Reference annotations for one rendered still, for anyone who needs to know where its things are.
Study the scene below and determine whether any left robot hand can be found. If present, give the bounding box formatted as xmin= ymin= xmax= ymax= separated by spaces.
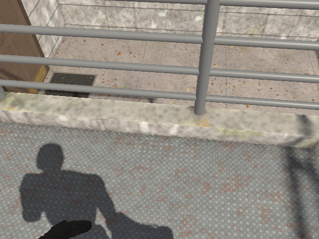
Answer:
xmin=39 ymin=220 xmax=92 ymax=239

